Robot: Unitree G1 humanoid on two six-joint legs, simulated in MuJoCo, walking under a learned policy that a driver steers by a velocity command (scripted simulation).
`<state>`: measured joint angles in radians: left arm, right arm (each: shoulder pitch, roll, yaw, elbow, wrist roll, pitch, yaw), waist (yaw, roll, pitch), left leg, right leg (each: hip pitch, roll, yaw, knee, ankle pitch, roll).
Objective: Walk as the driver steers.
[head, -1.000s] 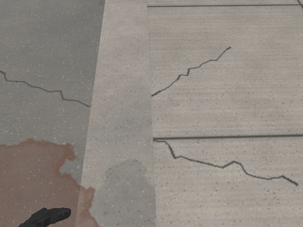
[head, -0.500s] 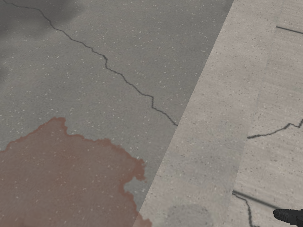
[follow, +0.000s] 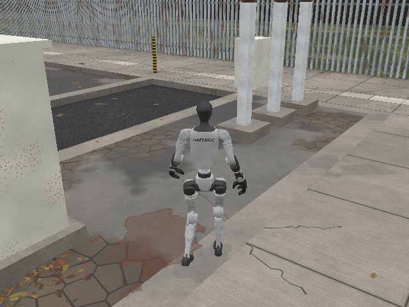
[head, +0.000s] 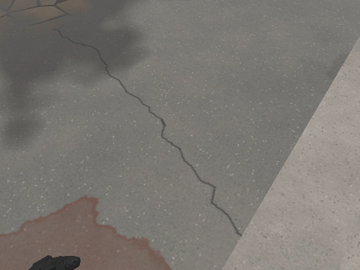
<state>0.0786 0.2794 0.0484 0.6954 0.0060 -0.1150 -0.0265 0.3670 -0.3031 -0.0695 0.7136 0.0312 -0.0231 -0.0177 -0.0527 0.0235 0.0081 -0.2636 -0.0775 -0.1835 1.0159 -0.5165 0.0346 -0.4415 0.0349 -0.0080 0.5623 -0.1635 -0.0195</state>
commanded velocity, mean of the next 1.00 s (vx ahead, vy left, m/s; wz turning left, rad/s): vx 0.50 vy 0.00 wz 0.47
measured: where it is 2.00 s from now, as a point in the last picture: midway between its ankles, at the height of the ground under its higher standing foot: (87, 150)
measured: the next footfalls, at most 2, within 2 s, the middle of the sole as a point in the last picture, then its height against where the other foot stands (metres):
left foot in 0.44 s outside the picture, level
right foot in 0.96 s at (150, 208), level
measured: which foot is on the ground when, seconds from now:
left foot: up 0.00-0.42, down 0.44-0.98, up 1.00-1.00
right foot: down 0.00-0.46, up 0.48-0.94, down 0.96-1.00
